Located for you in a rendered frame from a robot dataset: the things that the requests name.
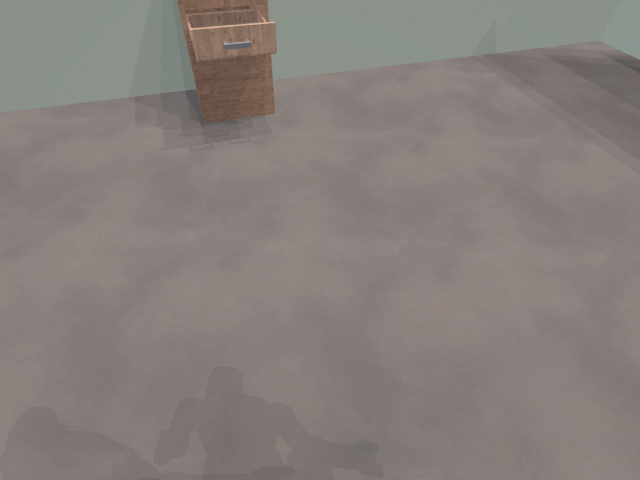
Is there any cabinet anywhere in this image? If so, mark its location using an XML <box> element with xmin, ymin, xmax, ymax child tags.
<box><xmin>177</xmin><ymin>0</ymin><xmax>275</xmax><ymax>123</ymax></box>

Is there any handle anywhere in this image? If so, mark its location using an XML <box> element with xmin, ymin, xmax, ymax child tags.
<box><xmin>223</xmin><ymin>39</ymin><xmax>251</xmax><ymax>50</ymax></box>

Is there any drawer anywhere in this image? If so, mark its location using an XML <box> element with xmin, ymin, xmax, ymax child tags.
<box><xmin>186</xmin><ymin>10</ymin><xmax>277</xmax><ymax>62</ymax></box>

